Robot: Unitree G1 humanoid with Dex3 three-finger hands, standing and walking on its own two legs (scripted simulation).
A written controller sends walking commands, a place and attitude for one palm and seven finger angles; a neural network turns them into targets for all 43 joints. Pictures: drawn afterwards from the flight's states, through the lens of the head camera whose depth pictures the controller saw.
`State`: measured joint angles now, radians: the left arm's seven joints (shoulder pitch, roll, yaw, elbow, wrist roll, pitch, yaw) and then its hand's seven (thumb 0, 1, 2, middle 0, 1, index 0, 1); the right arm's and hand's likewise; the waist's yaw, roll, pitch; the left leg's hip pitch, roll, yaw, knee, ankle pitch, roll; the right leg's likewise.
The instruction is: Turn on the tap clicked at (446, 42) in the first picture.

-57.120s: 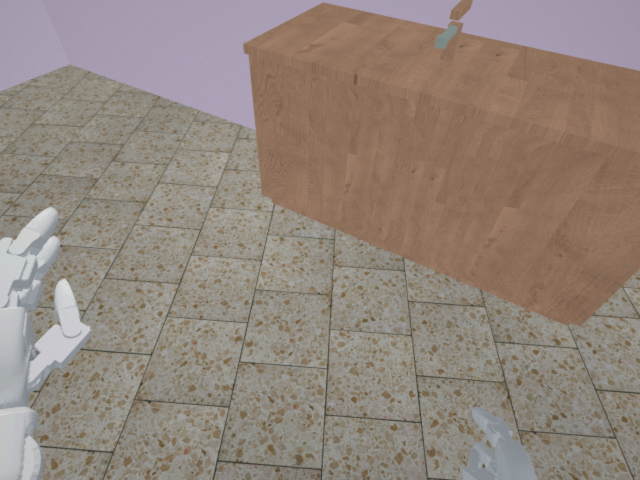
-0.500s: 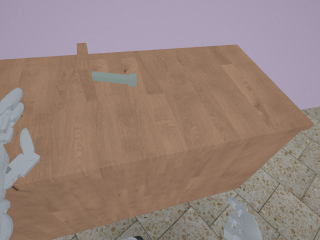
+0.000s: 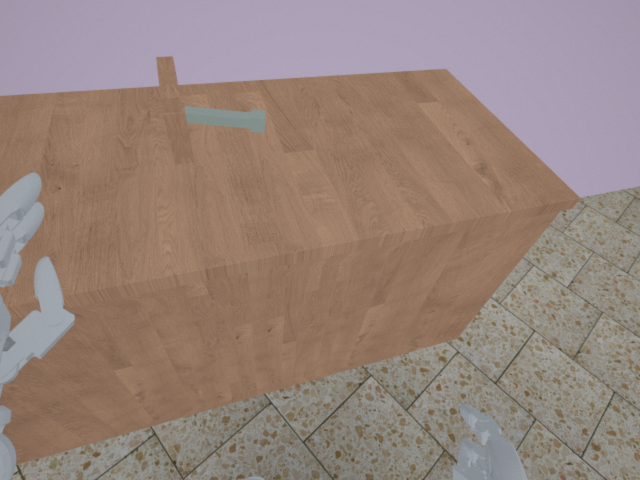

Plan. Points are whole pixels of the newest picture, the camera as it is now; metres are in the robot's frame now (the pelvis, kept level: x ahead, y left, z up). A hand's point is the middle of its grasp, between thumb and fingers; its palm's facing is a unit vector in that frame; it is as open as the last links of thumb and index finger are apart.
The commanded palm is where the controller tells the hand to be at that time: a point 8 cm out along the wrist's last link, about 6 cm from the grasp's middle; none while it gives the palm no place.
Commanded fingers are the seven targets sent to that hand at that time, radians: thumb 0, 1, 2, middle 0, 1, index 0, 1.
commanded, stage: stop stepping back and stand still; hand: left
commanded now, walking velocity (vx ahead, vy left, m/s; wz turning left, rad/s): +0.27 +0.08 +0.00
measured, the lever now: (257, 121) +0.66 +0.15 +0.08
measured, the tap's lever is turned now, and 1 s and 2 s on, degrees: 71 71 71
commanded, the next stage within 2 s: stand and check the lever's angle in 1.42 s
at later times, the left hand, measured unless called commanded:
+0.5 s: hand out of the picture +0.11 +0.25 +0.18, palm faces +0.44 -0.81 -0.39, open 7.4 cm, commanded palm +0.04 +0.29 +0.18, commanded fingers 0.00 0.90 0.90 -0.20 -0.30 -0.20 -0.30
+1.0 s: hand out of the picture +0.02 +0.26 +0.16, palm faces +0.39 -0.85 -0.36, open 7.4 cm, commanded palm -0.05 +0.31 +0.18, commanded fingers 0.00 0.90 0.90 -0.20 -0.30 -0.20 -0.30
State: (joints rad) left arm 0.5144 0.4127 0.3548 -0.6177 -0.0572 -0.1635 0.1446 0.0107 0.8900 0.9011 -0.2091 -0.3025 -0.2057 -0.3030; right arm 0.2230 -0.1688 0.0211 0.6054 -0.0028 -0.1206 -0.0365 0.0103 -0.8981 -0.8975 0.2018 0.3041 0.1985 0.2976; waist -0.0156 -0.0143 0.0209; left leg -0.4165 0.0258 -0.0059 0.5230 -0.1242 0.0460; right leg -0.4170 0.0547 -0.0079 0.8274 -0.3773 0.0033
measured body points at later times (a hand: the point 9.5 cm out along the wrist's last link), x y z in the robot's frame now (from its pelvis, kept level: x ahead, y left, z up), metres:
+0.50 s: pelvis -0.11 +0.00 -0.03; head -0.13 +0.01 +0.42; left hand +0.08 +0.29 +0.20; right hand +0.03 -0.24 -0.11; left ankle -0.16 +0.15 -0.73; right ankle -0.06 -0.08 -0.73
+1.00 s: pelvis -0.18 +0.02 -0.03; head -0.19 +0.04 +0.42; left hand +0.00 +0.31 +0.18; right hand -0.03 -0.20 -0.12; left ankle -0.25 +0.10 -0.71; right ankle -0.14 -0.07 -0.74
